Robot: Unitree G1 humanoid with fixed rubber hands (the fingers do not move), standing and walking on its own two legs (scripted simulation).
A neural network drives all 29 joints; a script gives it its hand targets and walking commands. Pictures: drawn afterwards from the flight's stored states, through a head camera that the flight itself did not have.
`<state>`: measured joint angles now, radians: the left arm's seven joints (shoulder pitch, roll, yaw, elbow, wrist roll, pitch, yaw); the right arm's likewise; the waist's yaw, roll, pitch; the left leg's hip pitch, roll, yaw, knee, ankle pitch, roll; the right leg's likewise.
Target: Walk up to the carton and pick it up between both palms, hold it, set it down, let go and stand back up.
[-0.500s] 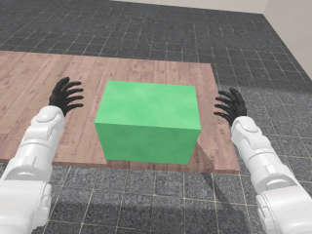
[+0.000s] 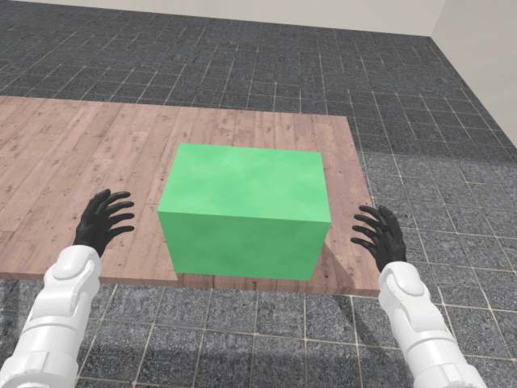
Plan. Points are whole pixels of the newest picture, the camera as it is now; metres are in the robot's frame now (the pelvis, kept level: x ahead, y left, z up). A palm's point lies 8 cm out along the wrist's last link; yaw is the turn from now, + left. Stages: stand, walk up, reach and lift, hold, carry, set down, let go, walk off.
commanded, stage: set down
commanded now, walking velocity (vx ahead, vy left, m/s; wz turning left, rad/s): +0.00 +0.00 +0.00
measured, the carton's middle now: (246, 213) +0.45 +0.06 -0.01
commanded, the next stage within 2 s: let go in 1.52 s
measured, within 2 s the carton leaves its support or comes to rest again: neither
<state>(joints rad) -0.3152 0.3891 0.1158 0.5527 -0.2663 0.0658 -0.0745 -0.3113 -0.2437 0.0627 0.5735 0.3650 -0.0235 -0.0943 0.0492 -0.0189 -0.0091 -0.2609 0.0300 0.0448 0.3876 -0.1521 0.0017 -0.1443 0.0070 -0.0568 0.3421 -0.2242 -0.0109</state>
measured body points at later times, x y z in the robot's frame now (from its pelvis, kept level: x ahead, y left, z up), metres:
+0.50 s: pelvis +0.01 +0.00 +0.00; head +0.01 +0.01 +0.45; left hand +0.25 +0.28 +0.00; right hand +0.28 -0.19 -0.01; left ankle +0.03 +0.12 -0.75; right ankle -0.03 -0.11 -0.75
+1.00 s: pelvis +0.01 -0.01 +0.00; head +0.01 +0.00 +0.45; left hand +0.22 +0.25 -0.05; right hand +0.22 -0.21 -0.05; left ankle +0.03 +0.12 -0.75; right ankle -0.03 -0.11 -0.75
